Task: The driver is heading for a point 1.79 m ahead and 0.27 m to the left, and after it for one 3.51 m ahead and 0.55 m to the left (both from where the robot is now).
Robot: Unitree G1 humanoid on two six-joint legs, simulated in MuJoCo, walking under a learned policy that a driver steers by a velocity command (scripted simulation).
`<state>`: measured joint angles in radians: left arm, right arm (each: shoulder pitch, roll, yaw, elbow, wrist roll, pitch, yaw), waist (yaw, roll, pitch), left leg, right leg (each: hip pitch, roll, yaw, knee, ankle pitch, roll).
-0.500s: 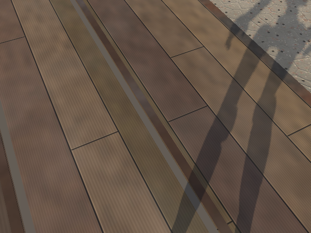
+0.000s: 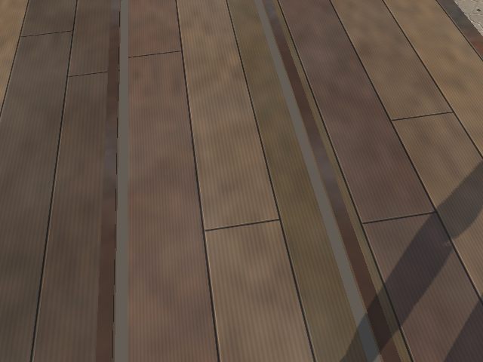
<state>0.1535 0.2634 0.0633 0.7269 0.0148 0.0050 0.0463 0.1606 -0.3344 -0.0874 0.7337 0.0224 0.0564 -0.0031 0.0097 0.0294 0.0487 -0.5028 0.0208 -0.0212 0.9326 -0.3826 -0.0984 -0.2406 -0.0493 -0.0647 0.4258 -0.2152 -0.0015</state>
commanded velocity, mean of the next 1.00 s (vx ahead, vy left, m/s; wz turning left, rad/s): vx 0.01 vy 0.00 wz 0.34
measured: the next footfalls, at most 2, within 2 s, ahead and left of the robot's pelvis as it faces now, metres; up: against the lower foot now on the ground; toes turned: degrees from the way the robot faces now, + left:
left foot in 0.14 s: +0.04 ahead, +0.14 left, +0.00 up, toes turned +7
right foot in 0.60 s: +0.11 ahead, -0.07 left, +0.00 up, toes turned +26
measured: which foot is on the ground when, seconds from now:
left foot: up 0.00-0.12, down 0.14-0.60, up 0.62-0.88, down 0.90-1.00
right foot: down 0.00-0.14, up 0.16-0.58, down 0.60-0.92, up 0.94-1.00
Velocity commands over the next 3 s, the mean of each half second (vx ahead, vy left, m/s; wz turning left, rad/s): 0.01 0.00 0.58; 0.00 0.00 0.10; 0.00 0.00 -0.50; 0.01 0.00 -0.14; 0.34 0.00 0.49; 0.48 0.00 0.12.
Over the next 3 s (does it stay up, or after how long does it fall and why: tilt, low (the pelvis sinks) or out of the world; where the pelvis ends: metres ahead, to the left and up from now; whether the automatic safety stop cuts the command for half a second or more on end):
stays up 0.48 0.18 -0.02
